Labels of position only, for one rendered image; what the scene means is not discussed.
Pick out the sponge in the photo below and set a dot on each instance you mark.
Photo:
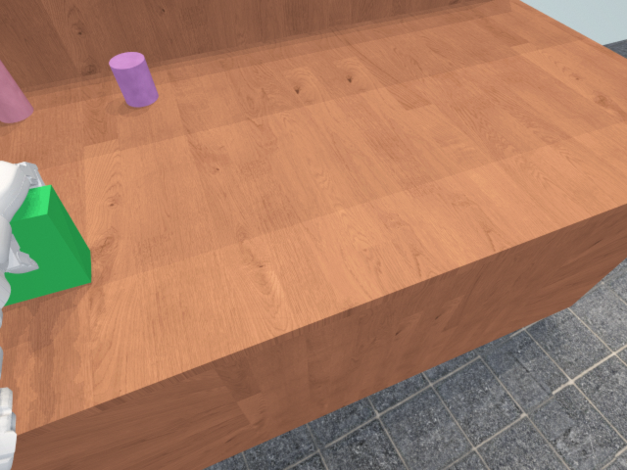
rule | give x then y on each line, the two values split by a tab
44	230

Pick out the left robot hand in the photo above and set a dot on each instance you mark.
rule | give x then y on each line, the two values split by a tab
15	181

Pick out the table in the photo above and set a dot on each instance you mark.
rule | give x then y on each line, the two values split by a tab
327	198

